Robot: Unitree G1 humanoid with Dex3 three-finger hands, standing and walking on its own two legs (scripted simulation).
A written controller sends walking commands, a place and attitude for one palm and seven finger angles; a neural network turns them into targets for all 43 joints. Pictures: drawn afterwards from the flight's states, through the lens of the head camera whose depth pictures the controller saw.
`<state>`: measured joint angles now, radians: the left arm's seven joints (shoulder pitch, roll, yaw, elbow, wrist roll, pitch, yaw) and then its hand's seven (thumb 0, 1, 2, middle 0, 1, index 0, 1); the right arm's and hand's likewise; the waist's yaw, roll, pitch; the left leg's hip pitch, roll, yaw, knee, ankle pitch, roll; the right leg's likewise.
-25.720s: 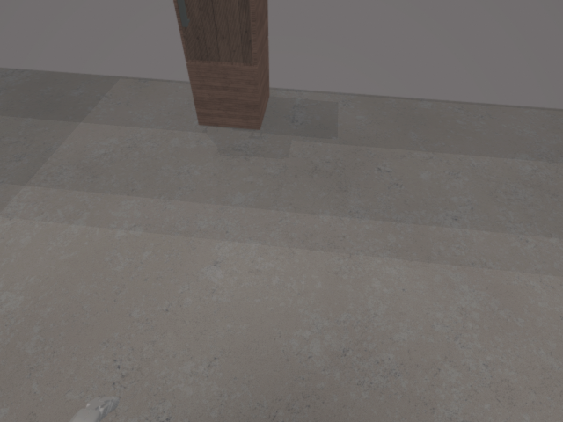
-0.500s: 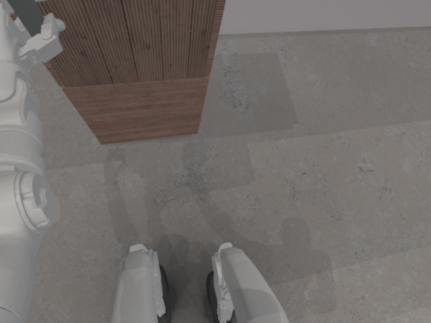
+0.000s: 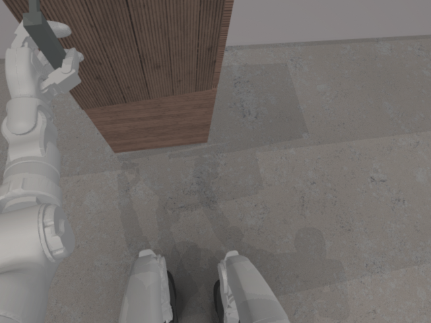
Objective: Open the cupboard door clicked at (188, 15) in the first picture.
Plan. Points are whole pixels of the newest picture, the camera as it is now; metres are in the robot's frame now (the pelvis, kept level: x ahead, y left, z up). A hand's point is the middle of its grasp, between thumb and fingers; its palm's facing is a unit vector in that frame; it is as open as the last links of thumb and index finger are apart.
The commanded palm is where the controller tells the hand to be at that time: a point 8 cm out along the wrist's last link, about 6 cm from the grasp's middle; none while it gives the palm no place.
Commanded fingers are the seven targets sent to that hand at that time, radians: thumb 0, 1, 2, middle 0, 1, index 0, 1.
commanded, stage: pull the door open along its arc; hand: left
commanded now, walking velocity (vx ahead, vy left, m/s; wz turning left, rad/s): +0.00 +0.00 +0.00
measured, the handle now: (54, 42) +0.59 +0.23 +0.05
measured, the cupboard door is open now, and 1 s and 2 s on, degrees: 5 50 54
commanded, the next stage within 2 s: open thumb and fingers to let go in 0.70 s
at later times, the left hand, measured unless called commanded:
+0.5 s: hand (136, 140) +0.41 +0.10 +0.05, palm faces +0.47 -0.88 +0.01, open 6.2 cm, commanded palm +0.34 +0.12 +0.04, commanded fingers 0.00 0.90 0.90 -0.40 -1.35 -0.40 -1.35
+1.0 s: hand (178, 158) +0.38 +0.03 +0.04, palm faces +0.47 -0.88 -0.04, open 6.5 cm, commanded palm +0.31 +0.07 +0.04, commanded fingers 0.00 0.13 0.57 -0.34 -1.27 -0.34 -1.27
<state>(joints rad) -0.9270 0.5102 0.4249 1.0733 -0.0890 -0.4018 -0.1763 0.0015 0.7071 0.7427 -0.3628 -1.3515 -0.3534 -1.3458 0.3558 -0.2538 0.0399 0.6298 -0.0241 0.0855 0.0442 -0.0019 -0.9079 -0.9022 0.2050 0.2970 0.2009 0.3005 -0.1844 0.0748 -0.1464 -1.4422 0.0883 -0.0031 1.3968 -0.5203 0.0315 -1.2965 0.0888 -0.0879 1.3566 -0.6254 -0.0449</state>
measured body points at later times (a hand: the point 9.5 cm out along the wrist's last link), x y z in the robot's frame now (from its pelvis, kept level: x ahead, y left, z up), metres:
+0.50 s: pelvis +0.01 -0.01 +0.02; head +0.13 -0.01 +0.46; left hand +0.38 +0.14 +0.05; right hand +0.15 -0.24 -0.11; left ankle +0.05 +0.11 -0.59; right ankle +0.00 -0.10 -0.59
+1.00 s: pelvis +0.01 -0.05 +0.02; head +0.12 -0.07 +0.46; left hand +0.35 +0.08 +0.05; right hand +0.18 -0.26 -0.12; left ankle +0.05 +0.10 -0.59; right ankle +0.00 -0.10 -0.59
